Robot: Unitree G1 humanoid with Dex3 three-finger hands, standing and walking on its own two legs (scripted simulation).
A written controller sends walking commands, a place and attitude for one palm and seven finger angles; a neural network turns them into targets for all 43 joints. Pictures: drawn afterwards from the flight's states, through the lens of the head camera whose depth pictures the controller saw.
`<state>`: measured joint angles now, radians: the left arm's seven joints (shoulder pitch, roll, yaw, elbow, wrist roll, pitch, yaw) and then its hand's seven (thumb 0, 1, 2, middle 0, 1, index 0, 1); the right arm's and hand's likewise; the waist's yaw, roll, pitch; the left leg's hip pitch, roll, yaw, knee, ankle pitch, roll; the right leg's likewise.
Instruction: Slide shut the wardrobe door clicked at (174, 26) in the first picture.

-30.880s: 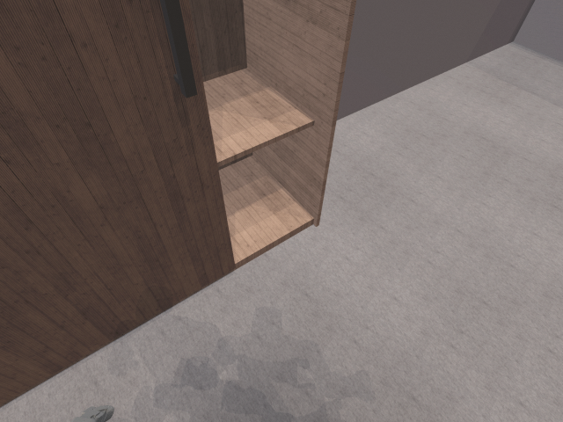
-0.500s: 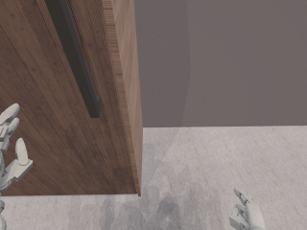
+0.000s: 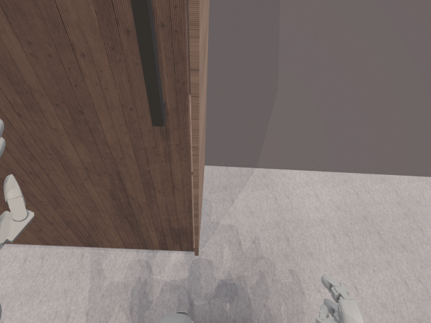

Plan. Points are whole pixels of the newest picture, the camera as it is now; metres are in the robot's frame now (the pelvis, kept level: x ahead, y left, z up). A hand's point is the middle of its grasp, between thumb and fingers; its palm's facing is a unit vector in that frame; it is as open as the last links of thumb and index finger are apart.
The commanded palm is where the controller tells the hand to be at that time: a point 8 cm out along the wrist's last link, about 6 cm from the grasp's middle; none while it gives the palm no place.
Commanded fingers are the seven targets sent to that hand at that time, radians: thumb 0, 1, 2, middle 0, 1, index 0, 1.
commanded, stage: step back with the hand held close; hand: left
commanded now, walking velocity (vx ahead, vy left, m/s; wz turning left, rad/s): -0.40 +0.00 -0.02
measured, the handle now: (151, 46) +0.49 +0.17 +0.26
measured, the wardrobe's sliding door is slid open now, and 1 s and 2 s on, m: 0.00 0.00 0.00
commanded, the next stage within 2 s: stop stepping back and stand still in 0.48 s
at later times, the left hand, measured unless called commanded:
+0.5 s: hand (3, 253) +0.15 +0.26 +0.18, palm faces +0.34 -0.83 -0.43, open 7.4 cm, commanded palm +0.08 +0.30 +0.19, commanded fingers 0.00 0.90 0.90 -0.20 -0.30 -0.20 -0.30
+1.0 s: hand out of the picture +0.03 +0.28 +0.18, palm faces +0.41 -0.82 -0.41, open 7.4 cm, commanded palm -0.03 +0.32 +0.19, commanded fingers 0.00 0.90 0.90 -0.20 -0.30 -0.20 -0.30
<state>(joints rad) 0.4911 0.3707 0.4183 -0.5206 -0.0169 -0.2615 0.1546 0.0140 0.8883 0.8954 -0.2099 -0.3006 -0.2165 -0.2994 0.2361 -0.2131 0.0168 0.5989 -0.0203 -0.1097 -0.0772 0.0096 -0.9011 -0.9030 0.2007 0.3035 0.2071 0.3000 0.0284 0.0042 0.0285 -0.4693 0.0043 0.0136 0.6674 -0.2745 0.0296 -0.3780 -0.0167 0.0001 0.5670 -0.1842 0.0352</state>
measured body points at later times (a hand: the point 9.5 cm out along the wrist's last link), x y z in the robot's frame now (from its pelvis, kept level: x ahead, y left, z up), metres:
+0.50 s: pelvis -0.08 +0.01 +0.01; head -0.06 +0.04 +0.46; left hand +0.13 +0.30 +0.21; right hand +0.10 -0.23 -0.05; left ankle +0.05 +0.09 -0.72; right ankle -0.10 -0.13 -0.70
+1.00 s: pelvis -0.17 +0.02 +0.01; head -0.20 +0.05 +0.46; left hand +0.01 +0.32 +0.20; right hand -0.05 -0.21 -0.06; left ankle -0.11 +0.12 -0.72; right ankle -0.17 -0.08 -0.72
